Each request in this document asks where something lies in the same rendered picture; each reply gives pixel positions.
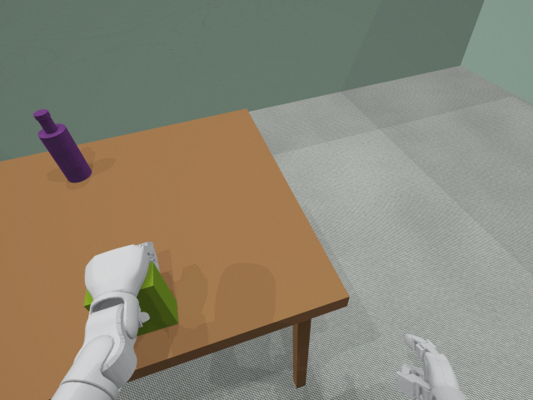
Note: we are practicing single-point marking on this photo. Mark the sponge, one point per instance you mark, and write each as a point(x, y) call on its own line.
point(156, 299)

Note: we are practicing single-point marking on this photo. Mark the table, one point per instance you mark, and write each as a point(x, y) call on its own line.
point(232, 243)

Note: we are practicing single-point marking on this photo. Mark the robot left forearm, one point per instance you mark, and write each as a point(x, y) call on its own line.
point(107, 359)

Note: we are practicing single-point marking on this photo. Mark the robot right hand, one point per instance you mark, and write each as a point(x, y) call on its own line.
point(417, 383)

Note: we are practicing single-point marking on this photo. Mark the robot left hand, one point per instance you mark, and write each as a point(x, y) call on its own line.
point(122, 269)

